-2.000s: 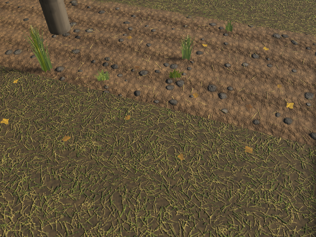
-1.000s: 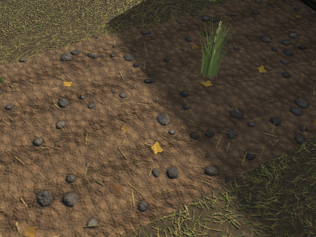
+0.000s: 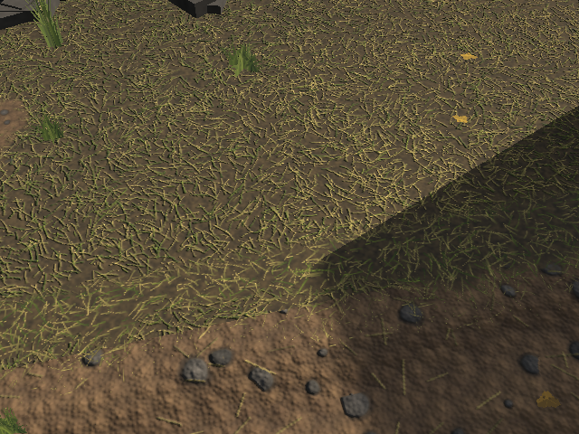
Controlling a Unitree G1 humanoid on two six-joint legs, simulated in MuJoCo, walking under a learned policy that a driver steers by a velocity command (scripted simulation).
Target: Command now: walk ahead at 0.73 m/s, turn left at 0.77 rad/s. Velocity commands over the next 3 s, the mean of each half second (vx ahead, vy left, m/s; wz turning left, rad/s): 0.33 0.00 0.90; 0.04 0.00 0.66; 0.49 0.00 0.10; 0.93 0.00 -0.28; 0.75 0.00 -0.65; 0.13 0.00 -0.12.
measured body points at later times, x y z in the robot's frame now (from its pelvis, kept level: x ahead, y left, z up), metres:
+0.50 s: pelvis +0.33 -0.03 -0.01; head +0.35 +0.00 +0.44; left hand +0.43 +0.30 -0.07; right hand +0.60 -0.24 -0.08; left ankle +0.29 +0.04 -0.73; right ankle +0.52 -0.09 -0.73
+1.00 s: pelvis +0.36 -0.02 +0.01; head +0.36 +0.02 +0.46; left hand +0.23 +0.27 -0.11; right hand +0.66 -0.07 -0.07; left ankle +0.29 +0.06 -0.73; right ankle +0.48 -0.10 -0.67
